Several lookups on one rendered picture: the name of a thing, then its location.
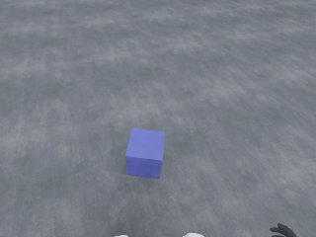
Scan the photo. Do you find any carton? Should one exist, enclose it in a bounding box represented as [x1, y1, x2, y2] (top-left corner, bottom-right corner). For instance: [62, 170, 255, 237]
[125, 128, 166, 179]

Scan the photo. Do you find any robot right hand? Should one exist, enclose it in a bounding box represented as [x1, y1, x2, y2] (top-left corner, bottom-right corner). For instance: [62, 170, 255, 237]
[270, 223, 297, 237]

